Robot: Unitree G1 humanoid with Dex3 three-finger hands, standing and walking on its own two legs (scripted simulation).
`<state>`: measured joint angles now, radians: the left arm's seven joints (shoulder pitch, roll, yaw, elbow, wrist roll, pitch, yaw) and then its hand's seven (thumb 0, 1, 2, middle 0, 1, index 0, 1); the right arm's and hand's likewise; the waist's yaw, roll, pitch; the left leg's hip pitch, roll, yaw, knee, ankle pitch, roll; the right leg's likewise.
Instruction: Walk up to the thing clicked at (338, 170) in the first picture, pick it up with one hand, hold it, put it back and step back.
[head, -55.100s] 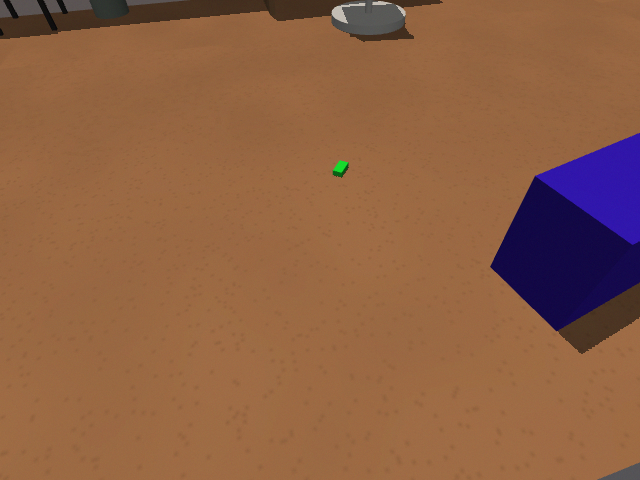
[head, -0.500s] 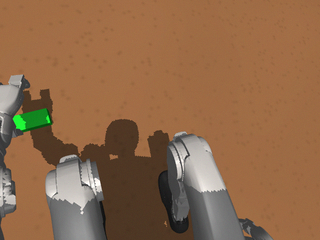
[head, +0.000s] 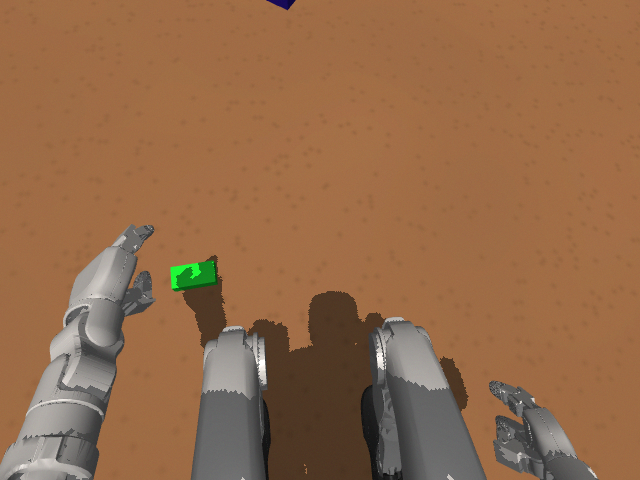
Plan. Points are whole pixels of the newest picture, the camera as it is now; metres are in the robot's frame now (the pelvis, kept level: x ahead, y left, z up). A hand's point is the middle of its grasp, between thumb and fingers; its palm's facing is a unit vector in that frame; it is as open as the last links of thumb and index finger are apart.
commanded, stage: home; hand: left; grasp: from above
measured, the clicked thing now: (194, 275) +0.47 +0.27 -0.45
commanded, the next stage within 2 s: none
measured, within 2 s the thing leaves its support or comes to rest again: neither
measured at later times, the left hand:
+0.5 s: hand (86, 362) +0.26 +0.21 +0.10, palm faces +0.10 -0.96 -0.25, open 7.4 cm
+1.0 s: hand out of the picture +0.22 +0.19 +0.20, palm faces +0.16 -0.97 -0.18, open 7.4 cm
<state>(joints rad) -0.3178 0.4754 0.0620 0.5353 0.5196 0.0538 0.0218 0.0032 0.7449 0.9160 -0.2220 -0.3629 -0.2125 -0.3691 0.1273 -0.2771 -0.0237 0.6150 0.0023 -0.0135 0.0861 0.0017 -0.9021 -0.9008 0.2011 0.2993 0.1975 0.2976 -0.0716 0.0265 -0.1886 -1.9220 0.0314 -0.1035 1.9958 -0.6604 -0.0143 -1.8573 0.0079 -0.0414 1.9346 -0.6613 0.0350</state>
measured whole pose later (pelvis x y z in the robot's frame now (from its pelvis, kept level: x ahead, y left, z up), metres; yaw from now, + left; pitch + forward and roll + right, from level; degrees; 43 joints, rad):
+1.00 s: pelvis +0.08 +0.00 +0.25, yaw +6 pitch +10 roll -3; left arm 0.51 0.22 0.04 -0.13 -0.06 0.47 0.01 0.01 0.90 0.90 -0.20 -0.29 -0.20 -0.30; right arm 0.28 -0.22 0.04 0.51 0.01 -0.23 -0.18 0.01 -0.90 -0.90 0.20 0.30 0.20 0.30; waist -0.04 0.04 -0.17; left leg -0.71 0.03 -0.07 1.01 -0.48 -0.02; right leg -0.64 -0.01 -0.06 0.95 -0.48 0.02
